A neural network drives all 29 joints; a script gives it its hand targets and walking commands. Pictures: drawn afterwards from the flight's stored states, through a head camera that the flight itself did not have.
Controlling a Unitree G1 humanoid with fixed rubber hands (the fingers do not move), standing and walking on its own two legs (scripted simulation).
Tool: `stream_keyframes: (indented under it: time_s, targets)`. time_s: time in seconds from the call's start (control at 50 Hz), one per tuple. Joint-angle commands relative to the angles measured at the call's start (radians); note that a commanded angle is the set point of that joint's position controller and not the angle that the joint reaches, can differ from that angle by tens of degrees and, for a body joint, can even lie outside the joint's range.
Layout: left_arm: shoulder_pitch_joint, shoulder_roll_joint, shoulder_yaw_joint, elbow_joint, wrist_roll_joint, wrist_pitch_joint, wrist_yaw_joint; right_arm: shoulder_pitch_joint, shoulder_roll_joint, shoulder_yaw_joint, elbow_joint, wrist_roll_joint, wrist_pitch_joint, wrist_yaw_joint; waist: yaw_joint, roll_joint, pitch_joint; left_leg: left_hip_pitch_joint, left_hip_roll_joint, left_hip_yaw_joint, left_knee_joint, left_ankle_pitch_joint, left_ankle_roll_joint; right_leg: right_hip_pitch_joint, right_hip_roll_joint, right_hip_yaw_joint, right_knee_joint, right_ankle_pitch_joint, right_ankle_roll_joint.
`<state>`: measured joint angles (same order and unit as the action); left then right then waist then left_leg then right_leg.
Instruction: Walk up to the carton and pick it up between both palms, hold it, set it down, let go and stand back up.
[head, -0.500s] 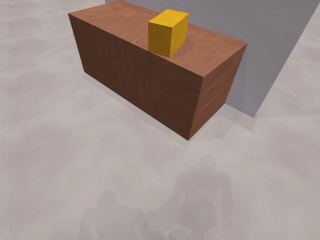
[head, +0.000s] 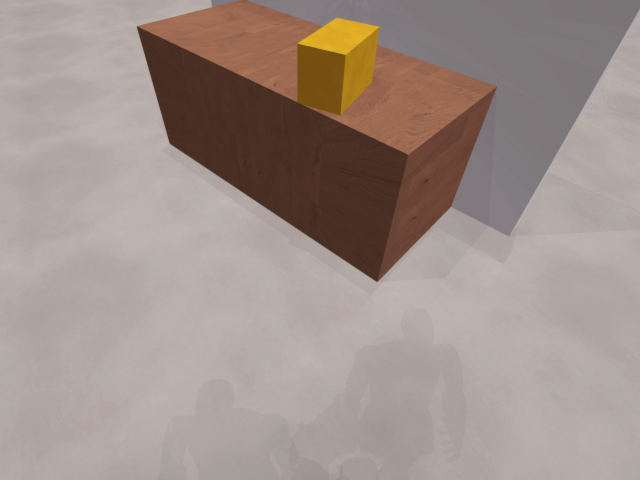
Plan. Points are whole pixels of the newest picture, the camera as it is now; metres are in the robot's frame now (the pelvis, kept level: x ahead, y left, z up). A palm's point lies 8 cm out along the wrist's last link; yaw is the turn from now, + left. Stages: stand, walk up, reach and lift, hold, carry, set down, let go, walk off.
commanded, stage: walk up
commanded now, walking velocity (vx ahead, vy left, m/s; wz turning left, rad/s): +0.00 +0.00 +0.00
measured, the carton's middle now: (338, 65) +1.38 -0.08 -0.06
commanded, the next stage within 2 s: none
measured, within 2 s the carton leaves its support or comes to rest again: neither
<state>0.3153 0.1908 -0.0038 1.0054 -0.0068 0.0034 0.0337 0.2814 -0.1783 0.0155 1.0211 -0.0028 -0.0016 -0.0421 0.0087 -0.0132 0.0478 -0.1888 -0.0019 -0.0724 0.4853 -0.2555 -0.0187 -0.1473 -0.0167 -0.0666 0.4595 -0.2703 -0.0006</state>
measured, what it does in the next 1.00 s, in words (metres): walks ahead, turning right: right foot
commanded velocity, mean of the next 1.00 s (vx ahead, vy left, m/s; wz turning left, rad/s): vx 0.00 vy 0.00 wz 0.00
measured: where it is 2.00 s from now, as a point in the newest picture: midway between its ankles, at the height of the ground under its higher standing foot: (281, 345)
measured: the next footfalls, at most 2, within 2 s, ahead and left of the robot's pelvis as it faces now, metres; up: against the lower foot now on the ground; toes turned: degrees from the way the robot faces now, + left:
right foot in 0.84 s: +0.32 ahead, -0.11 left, +0.00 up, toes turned -25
left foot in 1.28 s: +0.65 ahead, +0.20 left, +0.00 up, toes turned -22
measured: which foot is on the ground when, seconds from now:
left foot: down 0.00-0.90, up 0.92-1.00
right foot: down 0.00-0.44, up 0.46-0.82, down 0.84-1.00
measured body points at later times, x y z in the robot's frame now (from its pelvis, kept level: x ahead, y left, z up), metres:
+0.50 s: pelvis +0.05 +0.06 -0.02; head +0.05 +0.05 +0.43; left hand +0.02 +0.33 -0.17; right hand +0.10 -0.21 -0.15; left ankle +0.07 +0.15 -0.74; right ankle -0.01 -0.09 -0.72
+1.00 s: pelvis +0.26 +0.05 -0.04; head +0.30 +0.01 +0.40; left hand +0.45 +0.24 -0.16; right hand +0.15 -0.18 -0.20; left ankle +0.17 +0.18 -0.64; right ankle +0.29 -0.09 -0.74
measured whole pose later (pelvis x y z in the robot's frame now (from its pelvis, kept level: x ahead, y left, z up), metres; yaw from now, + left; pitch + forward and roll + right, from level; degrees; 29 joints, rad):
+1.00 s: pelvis +0.26 +0.05 -0.04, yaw -22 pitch -3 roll -1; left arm 0.22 0.18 0.04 0.76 0.05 -0.05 0.06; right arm 0.39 -0.27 -0.02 0.88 -0.03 0.03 0.03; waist 0.00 0.09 0.17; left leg -0.32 0.01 0.06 1.39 -0.51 0.01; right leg -0.46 -0.01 -0.06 0.84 -0.33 -0.03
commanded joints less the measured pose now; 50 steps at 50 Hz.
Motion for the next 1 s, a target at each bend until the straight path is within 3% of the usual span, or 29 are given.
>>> stream_keyframes:
  time_s: [0.0,0.12,0.14,0.18,0.22,0.28,0.32,0.34,0.36,0.38,0.4,0.42,0.44,0.46,0.48,0.54,0.56,0.66,0.74,0.78,0.8,0.82,0.84,0.86,0.88,0.9,0.92,0.94,0.98]
  targets:
    - [0.077,0.130,0.026,-0.035,0.000,-0.015,0.007,0.051,-0.134,-0.028,-0.041,-0.001,-0.012,-0.009,0.001,0.026,0.053,-0.058,0.073,-0.057,-0.094,0.167,0.020,-0.026,-0.102,0.104,-0.125,0.111,-0.025]
    - [0.075,0.128,0.027,-0.030,-0.001,-0.017,0.007,0.049,-0.141,-0.030,-0.034,-0.001,-0.015,-0.009,-0.002,0.031,0.044,-0.053,0.074,-0.059,-0.098,0.175,0.021,-0.019,-0.102,0.103,-0.127,0.119,-0.025]
    - [0.235,0.132,0.070,-0.016,0.039,-0.033,-0.004,-0.016,-0.199,-0.101,-0.104,-0.067,-0.020,0.015,0.038,0.090,-0.056,-0.028,0.023,0.028,0.057,-0.383,0.046,-0.058,-0.123,0.273,-0.111,-0.478,-0.100]
    - [0.213,0.265,0.114,-0.010,0.053,-0.030,-0.004,-0.090,-0.173,-0.109,-0.177,-0.097,-0.015,0.034,0.044,-0.022,0.155,-0.271,-0.046,0.088,0.284,-0.386,0.029,-0.173,-0.327,0.581,-0.301,-0.740,-0.227]
    - [0.183,0.277,0.126,-0.028,0.078,-0.044,0.007,-0.086,-0.118,-0.091,-0.195,-0.077,-0.022,0.058,0.047,-0.042,0.182,-0.488,0.032,0.050,0.378,-0.309,0.032,-0.027,-0.404,0.698,-0.302,-0.688,-0.299]
    - [0.138,0.233,0.124,-0.047,0.085,-0.058,0.005,-0.100,-0.133,-0.110,-0.241,-0.042,-0.053,0.075,0.033,-0.126,0.112,-0.429,0.071,-0.003,0.311,-0.220,0.043,-0.034,-0.348,0.641,-0.263,-0.564,-0.258]
    - [0.055,0.226,0.125,-0.076,0.077,-0.053,0.001,-0.064,-0.137,-0.121,-0.260,-0.031,-0.059,0.078,-0.007,-0.194,0.088,-0.257,0.073,-0.014,0.245,-0.203,0.051,-0.178,-0.297,0.572,-0.220,-0.528,-0.222]
    - [0.001,0.219,0.123,-0.093,0.070,-0.047,0.000,-0.004,-0.134,-0.125,-0.251,-0.030,-0.061,0.078,-0.047,-0.212,0.078,-0.114,0.065,-0.005,0.185,-0.164,0.059,-0.288,-0.258,0.513,-0.170,-0.507,-0.198]
    - [-0.086,0.204,0.114,-0.121,0.062,-0.040,-0.004,0.126,-0.137,-0.132,-0.221,-0.029,-0.066,0.073,-0.129,-0.193,0.055,0.154,0.050,0.015,0.072,-0.064,0.072,-0.480,-0.181,0.408,-0.067,-0.497,-0.149]
    - [-0.136,0.155,0.097,-0.160,0.058,-0.037,-0.010,0.277,-0.184,-0.151,-0.174,-0.030,-0.072,0.061,-0.206,-0.077,0.004,0.416,0.054,-0.011,-0.021,-0.059,0.071,-0.660,-0.051,0.261,0.121,-0.483,-0.075]
    - [-0.110,0.037,0.063,-0.193,0.043,-0.044,-0.014,0.390,-0.285,-0.167,-0.126,-0.054,-0.074,0.044,-0.238,0.233,-0.089,0.453,0.264,-0.320,-0.169,-0.362,0.079,-0.703,0.106,0.067,0.518,-0.426,-0.018]
    - [-0.035,0.043,0.074,-0.205,0.045,-0.038,-0.012,0.251,-0.338,-0.158,-0.159,-0.073,-0.065,0.024,-0.143,0.173,-0.018,0.249,0.423,-0.639,-0.339,-0.673,0.110,-0.695,0.076,0.103,0.699,-0.364,0.002]
    - [0.001,0.099,0.093,-0.198,0.057,-0.020,-0.016,0.123,-0.379,-0.168,-0.189,-0.074,-0.051,0.003,-0.104,0.093,0.054,0.096,0.481,-0.685,-0.395,-0.855,0.161,-0.666,-0.016,0.121,0.774,-0.335,-0.014]
    - [0.025,0.111,0.091,-0.199,0.063,-0.009,-0.023,0.067,-0.374,-0.162,-0.214,-0.064,-0.053,0.001,-0.077,0.093,0.121,0.050,0.492,-0.704,-0.421,-0.842,0.191,-0.656,-0.060,0.137,0.800,-0.296,-0.018]
    - [0.024,0.124,0.088,-0.186,0.073,-0.008,-0.028,0.048,-0.328,-0.145,-0.222,-0.047,-0.063,0.008,-0.072,0.061,0.192,0.033,0.460,-0.616,-0.405,-0.731,0.190,-0.660,-0.091,0.145,0.804,-0.226,-0.017]
    - [0.085,0.085,0.078,-0.151,0.047,-0.030,-0.042,0.029,-0.207,-0.098,-0.219,-0.042,-0.073,0.019,-0.044,0.045,0.221,0.048,0.322,-0.215,-0.302,-0.233,0.141,-0.589,-0.114,0.147,0.705,-0.072,-0.010]
    - [0.085,0.084,0.077,-0.161,0.037,-0.031,-0.046,0.032,-0.174,-0.086,-0.204,-0.043,-0.072,0.022,-0.036,0.046,0.220,0.039,0.295,-0.138,-0.293,-0.167,0.137,-0.564,-0.110,0.147,0.683,-0.050,-0.009]
    - [-0.049,0.107,0.078,-0.272,0.037,-0.033,-0.050,0.118,-0.190,-0.078,-0.169,-0.051,-0.073,0.032,-0.050,0.103,0.257,0.065,0.282,0.009,-0.284,0.123,0.158,-0.564,-0.103,0.086,0.449,0.010,-0.002]
    - [-0.057,0.103,0.074,-0.306,0.039,-0.049,-0.047,0.109,-0.231,-0.084,-0.208,-0.052,-0.055,0.036,-0.042,0.137,0.198,-0.021,0.237,0.144,-0.170,0.242,0.156,-0.311,-0.045,-0.048,0.253,0.059,-0.023]
    - [0.060,0.138,0.093,-0.285,0.052,-0.054,-0.031,0.116,-0.252,-0.086,-0.220,-0.044,-0.048,0.036,0.005,0.077,0.108,-0.081,0.232,0.200,-0.004,0.294,0.149,-0.095,0.017,-0.068,0.221,0.065,-0.057]
    - [0.182,0.172,0.110,-0.252,0.058,-0.057,-0.019,0.116,-0.250,-0.080,-0.227,-0.041,-0.046,0.039,0.056,-0.002,0.021,-0.122,0.201,0.256,0.158,0.311,0.123,0.077,0.049,-0.066,0.192,0.098,-0.080]
    - [0.332,0.225,0.133,-0.213,0.059,-0.057,-0.004,0.133,-0.226,-0.066,-0.231,-0.047,-0.041,0.042,0.126,-0.106,-0.094,-0.218,0.149,0.312,0.418,0.287,0.084,0.291,0.004,0.043,0.176,0.056,-0.131]
    - [0.454,0.329,0.161,-0.190,0.070,-0.057,0.010,0.163,-0.215,-0.053,-0.266,-0.053,-0.033,0.049,0.186,-0.279,-0.223,-0.398,0.042,0.319,0.792,0.025,0.017,0.473,-0.287,0.565,0.053,-0.236,-0.291]
    - [0.443,0.381,0.176,-0.183,0.039,-0.043,0.024,0.180,-0.274,-0.080,-0.304,-0.027,-0.013,0.061,0.176,-0.345,-0.266,-0.560,-0.065,0.171,0.939,-0.353,-0.022,0.564,-0.432,0.972,-0.125,-0.299,-0.434]
    - [0.346,0.387,0.184,-0.212,0.049,-0.037,0.054,0.160,-0.295,-0.094,-0.310,-0.017,0.007,0.060,0.150,-0.310,-0.261,-0.610,0.032,0.046,1.026,-0.300,0.014,0.557,-0.488,1.083,-0.132,-0.414,-0.437]
    - [0.312,0.346,0.162,-0.244,0.047,-0.046,0.067,0.087,-0.299,-0.091,-0.325,-0.018,0.004,0.064,0.156,-0.234,-0.283,-0.639,0.038,0.021,1.066,-0.236,0.029,0.564,-0.450,1.014,-0.163,-0.315,-0.411]
    - [0.298,0.307,0.138,-0.260,0.053,-0.056,0.070,0.025,-0.287,-0.089,-0.336,-0.019,-0.007,0.070,0.156,-0.116,-0.282,-0.635,0.047,0.029,1.061,-0.195,0.029,0.532,-0.389,0.855,-0.163,-0.133,-0.368]
    - [0.270,0.290,0.128,-0.266,0.057,-0.065,0.074,-0.006,-0.262,-0.086,-0.341,-0.022,-0.015,0.077,0.151,-0.073,-0.228,-0.611,0.066,0.044,1.061,-0.178,0.020,0.417,-0.361,0.707,-0.129,0.048,-0.332]
    - [0.106,0.261,0.116,-0.279,0.061,-0.081,0.063,0.000,-0.195,-0.075,-0.372,-0.036,-0.015,0.085,0.072,-0.068,-0.072,-0.527,0.123,0.006,1.012,-0.172,0.011,0.104,-0.355,0.550,-0.078,0.188,-0.313]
